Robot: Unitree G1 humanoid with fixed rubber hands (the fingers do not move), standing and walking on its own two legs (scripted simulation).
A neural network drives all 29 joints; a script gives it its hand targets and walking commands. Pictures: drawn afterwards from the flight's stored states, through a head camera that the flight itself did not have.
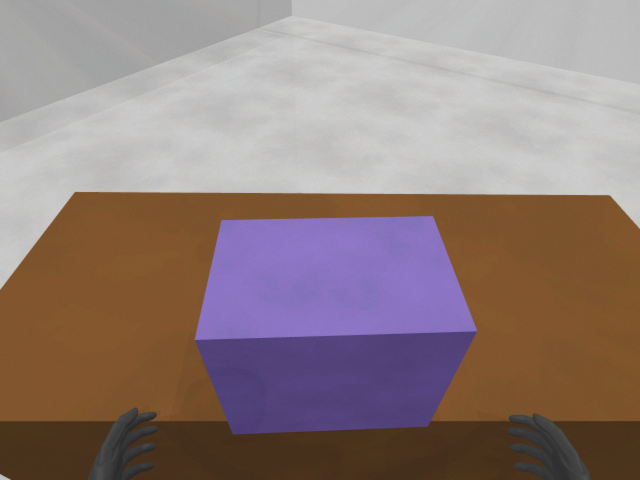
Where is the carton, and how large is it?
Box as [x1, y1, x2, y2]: [195, 216, 476, 433]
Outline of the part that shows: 432,216 221,220 195,336 195,341 233,433 427,426 476,332 473,321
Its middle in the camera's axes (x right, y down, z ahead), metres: +0.01 +0.12 +0.54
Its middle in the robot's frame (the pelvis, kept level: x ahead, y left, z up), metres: +0.34 +0.00 +0.01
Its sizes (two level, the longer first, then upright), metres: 0.284 0.182 0.250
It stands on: a pedestal, 0.67 m high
